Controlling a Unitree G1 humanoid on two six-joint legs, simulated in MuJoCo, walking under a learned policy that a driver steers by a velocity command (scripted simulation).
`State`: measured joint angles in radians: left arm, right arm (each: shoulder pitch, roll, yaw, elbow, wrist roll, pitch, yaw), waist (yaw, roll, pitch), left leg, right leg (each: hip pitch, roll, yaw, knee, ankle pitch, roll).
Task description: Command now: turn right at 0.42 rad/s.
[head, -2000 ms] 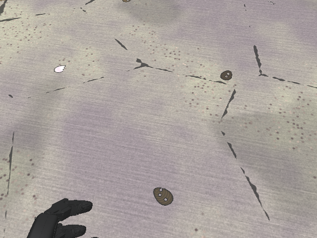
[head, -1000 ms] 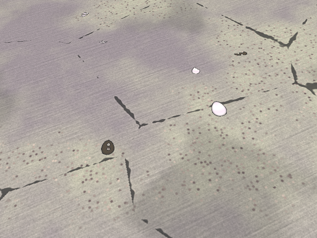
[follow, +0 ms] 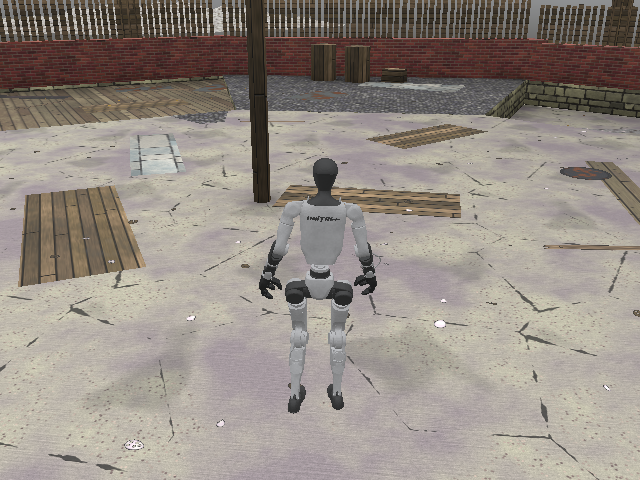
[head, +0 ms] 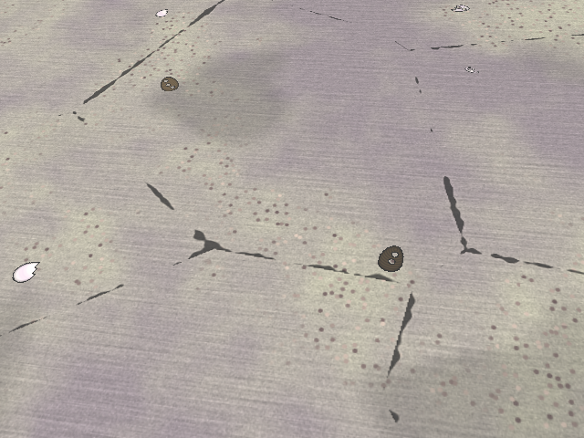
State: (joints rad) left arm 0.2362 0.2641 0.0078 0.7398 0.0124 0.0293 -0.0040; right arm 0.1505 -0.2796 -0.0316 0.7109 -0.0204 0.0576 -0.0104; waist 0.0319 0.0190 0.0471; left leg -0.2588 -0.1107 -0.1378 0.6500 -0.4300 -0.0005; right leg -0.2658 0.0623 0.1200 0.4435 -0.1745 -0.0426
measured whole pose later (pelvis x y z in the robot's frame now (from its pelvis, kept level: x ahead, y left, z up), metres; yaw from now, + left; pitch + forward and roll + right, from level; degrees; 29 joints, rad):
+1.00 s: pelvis -0.01 +0.02 +0.00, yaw -19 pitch -1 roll -1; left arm 0.09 0.24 0.02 0.73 0.03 0.04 0.04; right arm 0.28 -0.30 -0.07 0.79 -0.01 0.09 0.04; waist -0.04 0.02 0.10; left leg -0.42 0.03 0.05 0.93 -0.43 -0.03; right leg -0.16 -0.05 -0.18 0.45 -0.27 -0.01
